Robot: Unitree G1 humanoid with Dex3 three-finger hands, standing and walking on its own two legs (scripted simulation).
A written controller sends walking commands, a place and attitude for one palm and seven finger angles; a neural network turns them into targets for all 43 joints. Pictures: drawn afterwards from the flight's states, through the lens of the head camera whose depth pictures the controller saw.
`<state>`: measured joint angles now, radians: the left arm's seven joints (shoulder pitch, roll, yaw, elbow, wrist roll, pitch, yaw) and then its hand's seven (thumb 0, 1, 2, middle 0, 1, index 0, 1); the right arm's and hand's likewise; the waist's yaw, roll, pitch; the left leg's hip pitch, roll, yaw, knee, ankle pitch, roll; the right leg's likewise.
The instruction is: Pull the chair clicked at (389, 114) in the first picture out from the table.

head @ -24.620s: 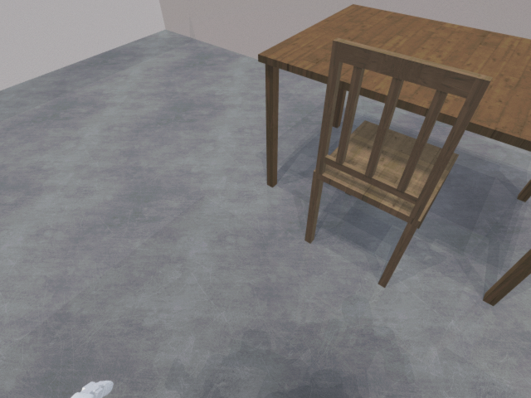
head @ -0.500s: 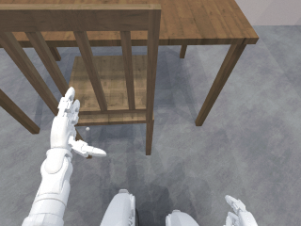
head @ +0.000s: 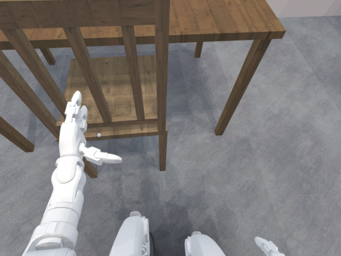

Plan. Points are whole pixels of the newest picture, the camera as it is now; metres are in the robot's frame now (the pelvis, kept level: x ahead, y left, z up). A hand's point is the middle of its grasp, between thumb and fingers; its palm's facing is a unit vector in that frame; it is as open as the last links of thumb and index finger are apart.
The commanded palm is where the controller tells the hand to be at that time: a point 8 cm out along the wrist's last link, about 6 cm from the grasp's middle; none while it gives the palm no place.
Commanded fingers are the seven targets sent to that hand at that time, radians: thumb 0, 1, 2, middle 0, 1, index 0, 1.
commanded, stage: aim the fingers beside a spindle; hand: left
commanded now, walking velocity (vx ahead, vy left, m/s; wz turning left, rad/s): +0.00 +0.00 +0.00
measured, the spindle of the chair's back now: (93, 84) +0.53 +0.21 +0.04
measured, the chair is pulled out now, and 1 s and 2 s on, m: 0.00 0.00 0.00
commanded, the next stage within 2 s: none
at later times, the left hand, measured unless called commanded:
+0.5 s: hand (94, 136) +0.38 +0.18 +0.04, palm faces +0.14 -0.99 -0.06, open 16.9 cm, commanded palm +0.36 +0.22 +0.02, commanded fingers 0.00 -0.50 0.30 -0.06 -0.08 -0.06 -0.08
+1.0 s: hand (96, 143) +0.37 +0.18 +0.02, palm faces +0.10 -0.99 -0.03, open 16.9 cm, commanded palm +0.35 +0.22 +0.02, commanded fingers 0.00 -0.50 0.30 -0.06 -0.08 -0.06 -0.08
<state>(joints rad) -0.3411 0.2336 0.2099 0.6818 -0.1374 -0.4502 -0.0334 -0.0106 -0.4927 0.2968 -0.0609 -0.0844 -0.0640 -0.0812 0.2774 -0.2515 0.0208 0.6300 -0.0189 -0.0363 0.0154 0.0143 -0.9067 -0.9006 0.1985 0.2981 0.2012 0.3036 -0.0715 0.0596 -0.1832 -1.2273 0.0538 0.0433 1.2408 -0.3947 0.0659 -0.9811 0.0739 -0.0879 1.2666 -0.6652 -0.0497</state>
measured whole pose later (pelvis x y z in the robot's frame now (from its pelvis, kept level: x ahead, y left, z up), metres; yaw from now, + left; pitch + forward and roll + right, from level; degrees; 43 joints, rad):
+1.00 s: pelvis +0.00 +0.00 +0.00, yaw +1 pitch +21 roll -4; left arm -0.31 0.24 0.18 0.70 -0.18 -0.46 -0.08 -0.01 -0.49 0.30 -0.06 -0.08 -0.06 -0.08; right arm 0.25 -0.26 0.03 0.62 0.00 -0.03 0.01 0.01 -0.91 -0.90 0.20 0.30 0.20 0.30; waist -0.05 0.06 -0.19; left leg -1.22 0.05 0.03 1.25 -0.39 0.06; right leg -0.97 0.07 -0.10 1.27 -0.67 -0.05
